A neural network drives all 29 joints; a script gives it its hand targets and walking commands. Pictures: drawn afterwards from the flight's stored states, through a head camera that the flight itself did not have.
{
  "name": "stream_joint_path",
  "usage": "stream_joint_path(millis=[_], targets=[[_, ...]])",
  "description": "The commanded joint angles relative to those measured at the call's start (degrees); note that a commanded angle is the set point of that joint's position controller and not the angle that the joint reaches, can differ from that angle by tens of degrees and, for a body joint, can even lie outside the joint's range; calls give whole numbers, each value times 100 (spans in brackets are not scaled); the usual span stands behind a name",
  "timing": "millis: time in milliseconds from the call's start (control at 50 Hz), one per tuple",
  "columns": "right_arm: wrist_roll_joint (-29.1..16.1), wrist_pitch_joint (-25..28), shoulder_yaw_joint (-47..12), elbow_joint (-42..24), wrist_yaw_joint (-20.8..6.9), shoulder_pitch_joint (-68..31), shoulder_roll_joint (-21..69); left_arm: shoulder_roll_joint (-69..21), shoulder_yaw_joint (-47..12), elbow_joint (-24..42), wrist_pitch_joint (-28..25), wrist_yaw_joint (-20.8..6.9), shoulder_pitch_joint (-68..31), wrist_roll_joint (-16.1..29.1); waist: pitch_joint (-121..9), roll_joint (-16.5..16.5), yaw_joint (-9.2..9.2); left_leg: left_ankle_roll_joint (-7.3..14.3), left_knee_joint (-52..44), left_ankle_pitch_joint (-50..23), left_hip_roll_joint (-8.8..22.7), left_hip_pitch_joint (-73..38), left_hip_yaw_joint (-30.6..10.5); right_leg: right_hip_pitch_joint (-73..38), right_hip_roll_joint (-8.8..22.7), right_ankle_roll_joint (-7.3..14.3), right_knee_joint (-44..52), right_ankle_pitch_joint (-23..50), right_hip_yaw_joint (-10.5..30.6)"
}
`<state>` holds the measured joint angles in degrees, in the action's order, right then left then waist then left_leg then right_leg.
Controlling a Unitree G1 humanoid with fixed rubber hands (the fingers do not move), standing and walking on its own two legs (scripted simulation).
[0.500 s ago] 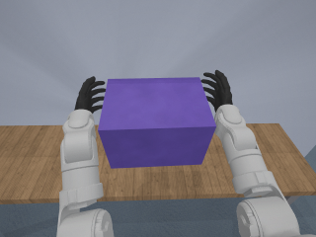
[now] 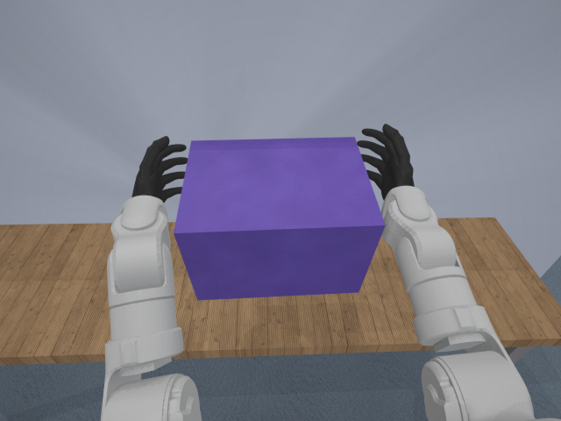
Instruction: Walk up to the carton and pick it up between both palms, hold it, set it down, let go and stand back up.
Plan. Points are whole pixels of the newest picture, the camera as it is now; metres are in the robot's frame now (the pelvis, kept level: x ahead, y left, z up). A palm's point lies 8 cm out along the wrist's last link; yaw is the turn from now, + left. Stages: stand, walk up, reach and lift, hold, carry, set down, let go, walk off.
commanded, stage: hold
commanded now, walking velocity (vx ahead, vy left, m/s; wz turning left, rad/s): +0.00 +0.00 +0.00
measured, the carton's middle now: (276, 218) +0.36 +0.00 +0.13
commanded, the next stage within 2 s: set down in 0.08 s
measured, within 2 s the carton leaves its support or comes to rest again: neither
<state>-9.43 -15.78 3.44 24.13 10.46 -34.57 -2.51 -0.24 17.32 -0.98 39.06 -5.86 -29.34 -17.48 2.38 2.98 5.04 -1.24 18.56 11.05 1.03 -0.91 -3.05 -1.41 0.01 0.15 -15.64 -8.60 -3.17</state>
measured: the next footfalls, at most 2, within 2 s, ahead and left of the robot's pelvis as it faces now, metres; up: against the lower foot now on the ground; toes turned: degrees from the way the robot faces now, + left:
none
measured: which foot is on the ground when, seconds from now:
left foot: down 0.00-1.00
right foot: down 0.00-1.00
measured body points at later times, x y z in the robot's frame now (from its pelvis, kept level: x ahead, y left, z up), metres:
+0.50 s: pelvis +0.00 +0.00 +0.00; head -0.05 +0.03 +0.45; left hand +0.37 +0.16 +0.18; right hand +0.35 -0.17 +0.17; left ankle +0.00 +0.13 -0.75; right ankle +0.01 -0.12 -0.75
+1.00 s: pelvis +0.02 +0.01 +0.00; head +0.00 +0.04 +0.45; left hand +0.40 +0.14 +0.13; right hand +0.36 -0.19 +0.13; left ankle +0.00 +0.13 -0.75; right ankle +0.01 -0.12 -0.75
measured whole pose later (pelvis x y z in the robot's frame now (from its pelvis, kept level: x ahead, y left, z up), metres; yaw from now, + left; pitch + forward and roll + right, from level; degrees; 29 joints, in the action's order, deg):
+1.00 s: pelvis +0.02 +0.01 +0.00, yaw -1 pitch -8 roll -1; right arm -2.8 7.1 7.1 30.8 8.3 -24.0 -0.3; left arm -1.9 13.2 -12.0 18.0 -3.0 -23.6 -16.2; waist 5.2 4.5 5.0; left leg -0.9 17.1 12.3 1.0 -3.3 -2.2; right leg -3.8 0.1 -0.4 -13.6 -9.2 -2.4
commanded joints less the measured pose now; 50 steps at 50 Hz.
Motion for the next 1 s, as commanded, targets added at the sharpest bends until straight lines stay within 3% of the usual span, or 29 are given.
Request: stream_joint_path(millis=[0, 60, 80, 100, 140, 180, 240, 280, 320, 380, 420, 440, 460, 580, 640, 660, 680, 820, 860, 920, 980], targets=[[-382, 214, -2430, -1368, -636, -3626, 2784, -2443, -2636, 509, -289, -640, -3216, 755, -1793, -388, 14, -42, -185, -1633, -407, 18, 456, -676, -252, -146, 11, 1269, -192], [-419, 206, -2483, -1425, -626, -3553, 2858, -2489, -2682, 650, -324, -636, -3309, 808, -1961, -429, 12, -57, -186, -1650, -419, 10, 450, -791, -235, -152, -12, 1280, -195], [-560, 245, -2494, -2068, -576, -2998, 2919, -2611, -3215, 1214, -386, -653, -2751, 1032, -2248, -337, 254, -48, -9, -2169, -390, -198, 376, -1075, -362, -191, -239, 2131, -217], [-520, 177, -2433, -1968, -547, -2921, 2805, -2462, -3155, 1103, -355, -664, -2821, 1013, -2070, -311, 323, -40, -48, -2060, -427, -60, 355, -1098, -328, -209, -210, 2191, -191], [-352, 136, -2270, -1693, -558, -2845, 2625, -2211, -2757, 668, -348, -723, -2659, 800, -1414, -280, 237, 18, -302, -1401, -449, 280, 420, -990, -282, -213, -53, 1628, -192], [-144, 310, -2094, -1616, -643, -2976, 2556, -2352, -2749, 548, -453, -794, -2881, 755, -1417, -431, 198, 5, -365, -1205, -384, 145, 436, -773, -266, -153, -2, 1087, -236], [33, 840, -2148, -2066, -763, -3480, 2637, -2512, -2892, 624, -795, -745, -3049, 842, -1864, -497, 32, -46, -296, -1459, -375, -63, 491, -850, -268, -158, -48, 1196, -313], [267, 1076, -2042, -1613, -807, -3363, 2577, -2392, -2711, 256, -1011, -746, -2897, 726, -1623, -406, 7, -28, -403, -1213, -376, -28, 547, -850, -246, -156, 62, 999, -332], [615, 1351, -1713, -1103, -859, -3212, 2555, -2221, -2326, -195, -1179, -798, -2764, 489, -1219, -308, -4, 57, -655, -484, -379, 238, 666, -877, -174, -161, 166, 454, -349], [972, 1892, -1467, -837, -946, -3239, 2625, -2276, -2201, -686, -1511, -827, -2640, 370, -1242, -284, -129, 99, -735, -232, -361, 357, 744, -870, -108, -172, 193, 164, -410], [1110, 2055, -1361, -493, -949, -3089, 2591, -2272, -2054, -925, -1674, -823, -2627, 274, -1051, -143, -140, 116, -773, -276, -346, 312, 792, -864, -102, -206, 237, 171, -427], [1172, 2147, -1278, -454, -949, -3081, 2538, -2322, -2179, -976, -1722, -810, -2697, 350, -1091, -144, -29, 109, -757, -296, -328, 246, 792, -822, -114, -186, 236, 195, -451], [1147, 2247, -1383, -495, -947, -3131, 2577, -2393, -2180, -1011, -1771, -787, -2638, 348, -1186, -107, -120, 102, -721, -486, -336, 245, 803, -906, -125, -182, 234, 373, -472], [1128, 2615, -1499, -316, -867, -2838, 2559, -2630, -2569, -895, -2136, -594, -2675, 488, -1606, -263, 26, -1, -487, -1201, -340, -129, 717, -1020, -151, -168, 113, 1227, -492], [1002, 2730, -1602, -548, -832, -2846, 2556, -2704, -2788, -797, -2223, -511, -2645, 575, -1782, -253, 53, -53, -372, -1495, -341, -188, 679, -1059, -177, -195, 44, 1647, -476], [1033, 2716, -1543, -361, -834, -2716, 2496, -2697, -2807, -760, -2264, -475, -2691, 560, -1702, -356, 101, -89, -381, -1501, -334, -224, 668, -986, -182, -170, 60, 1541, -482], [958, 2732, -1632, -452, -834, -2641, 2453, -2738, -2917, -719, -2274, -437, -2552, 630, -1841, -349, 81, -124, -291, -1801, -288, -350, 614, -937, -218, -151, 42, 1633, -515], [798, 2704, -1814, -581, -841, -2438, 2392, -2645, -2897, -676, -2288, -380, -2222, 558, -1693, -359, 2, -153, -241, -2056, -305, -237, 571, -1020, -201, -168, -10, 2070, -408], [735, 2722, -1996, -755, -822, -2369, 2459, -2688, -2995, -555, -2319, -341, -2070, 609, -1910, -319, -57, -172, -154, -2344, -317, -307, 585, -1150, -189, -191, -89, 2574, -372], [788, 2633, -1958, -649, -813, -2186, 2414, -2588, -2785, -660, -2278, -376, -1879, 516, -1645, -158, -65, -125, -218, -2162, -310, -257, 587, -1143, -175, -197, -30, 2530, -360], [835, 2679, -1893, -608, -834, -2161, 2341, -2622, -2852, -642, -2323, -359, -1907, 503, -1649, -319, -27, -176, -187, -2287, -278, -395, 586, -954, -181, -182, -14, 2468, -400]])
